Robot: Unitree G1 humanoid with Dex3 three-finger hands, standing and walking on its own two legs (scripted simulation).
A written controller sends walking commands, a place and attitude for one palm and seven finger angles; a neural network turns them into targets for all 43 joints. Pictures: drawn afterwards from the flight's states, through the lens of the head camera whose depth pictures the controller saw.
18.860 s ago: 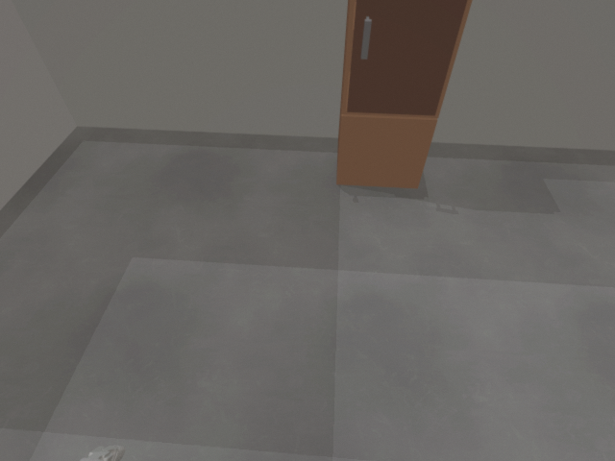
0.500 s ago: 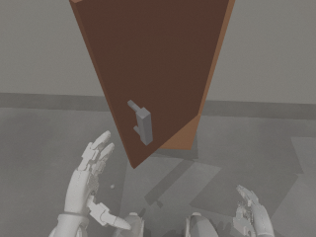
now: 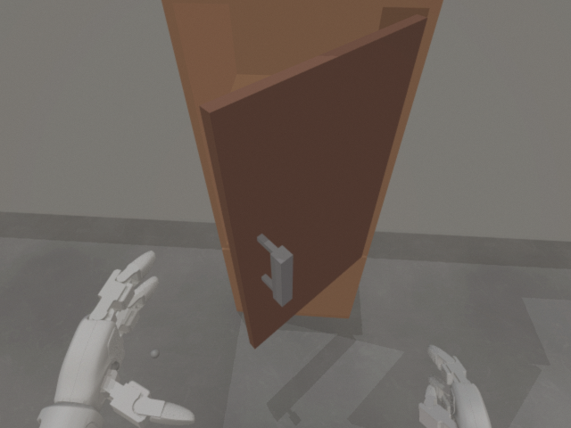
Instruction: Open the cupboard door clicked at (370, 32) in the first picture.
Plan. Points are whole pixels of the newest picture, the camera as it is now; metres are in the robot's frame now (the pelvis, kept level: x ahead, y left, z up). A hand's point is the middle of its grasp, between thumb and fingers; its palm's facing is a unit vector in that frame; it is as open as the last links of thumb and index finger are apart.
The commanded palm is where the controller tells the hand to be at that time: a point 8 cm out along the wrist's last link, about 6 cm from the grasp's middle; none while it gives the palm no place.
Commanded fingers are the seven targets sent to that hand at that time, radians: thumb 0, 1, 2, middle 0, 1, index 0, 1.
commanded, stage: draw the hand back to the body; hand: left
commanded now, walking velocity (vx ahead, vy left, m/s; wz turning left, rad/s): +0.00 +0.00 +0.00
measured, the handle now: (273, 269) +0.35 +0.05 +0.02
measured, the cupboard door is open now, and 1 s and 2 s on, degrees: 46 46 46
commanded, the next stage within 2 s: step back with the hand held close in 1.00 s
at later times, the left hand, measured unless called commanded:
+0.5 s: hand (40, 300) +0.20 +0.25 +0.18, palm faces +0.38 -0.83 -0.41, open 10.5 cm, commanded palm +0.15 +0.29 +0.21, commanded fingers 0.00 0.73 0.82 -0.19 -0.30 -0.19 -0.30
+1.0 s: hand (19, 285) +0.20 +0.26 +0.20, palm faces +0.44 -0.80 -0.41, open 7.4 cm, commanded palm +0.15 +0.30 +0.22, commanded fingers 0.00 0.90 0.90 -0.20 -0.30 -0.20 -0.30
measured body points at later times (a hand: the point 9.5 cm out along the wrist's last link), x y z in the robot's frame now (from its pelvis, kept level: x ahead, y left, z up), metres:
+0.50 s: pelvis +0.01 +0.01 +0.05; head -0.01 -0.01 +0.50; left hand +0.17 +0.29 +0.21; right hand +0.19 -0.21 -0.03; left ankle -0.02 +0.12 -0.69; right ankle +0.01 -0.12 -0.69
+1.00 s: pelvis +0.01 +0.00 +0.06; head -0.01 -0.02 +0.51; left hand +0.17 +0.30 +0.23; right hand +0.19 -0.22 -0.03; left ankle -0.02 +0.12 -0.69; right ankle +0.01 -0.12 -0.69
